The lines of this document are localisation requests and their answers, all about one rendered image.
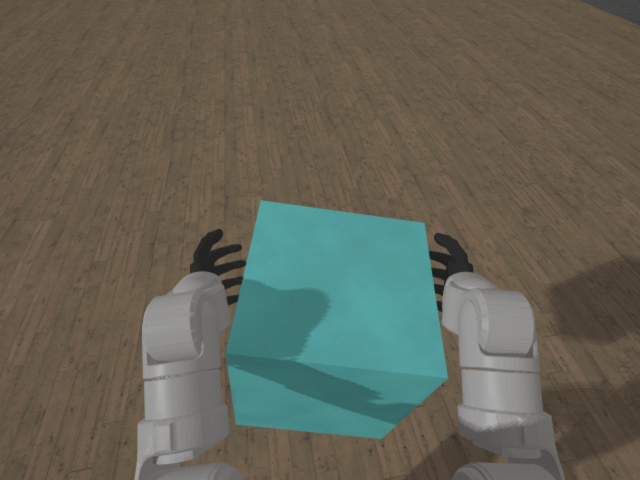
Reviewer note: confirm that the left robot forearm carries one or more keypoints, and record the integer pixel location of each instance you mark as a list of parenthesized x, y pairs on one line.
[(184, 413)]

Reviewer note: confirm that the robot left hand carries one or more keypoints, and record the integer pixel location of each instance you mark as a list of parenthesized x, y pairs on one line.
[(204, 259)]

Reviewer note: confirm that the carton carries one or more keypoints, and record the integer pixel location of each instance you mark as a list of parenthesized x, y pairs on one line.
[(336, 328)]

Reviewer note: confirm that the right robot forearm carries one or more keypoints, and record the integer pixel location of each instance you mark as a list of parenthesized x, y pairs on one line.
[(502, 408)]

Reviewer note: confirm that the robot right hand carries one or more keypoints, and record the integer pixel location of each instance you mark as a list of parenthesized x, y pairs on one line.
[(456, 263)]

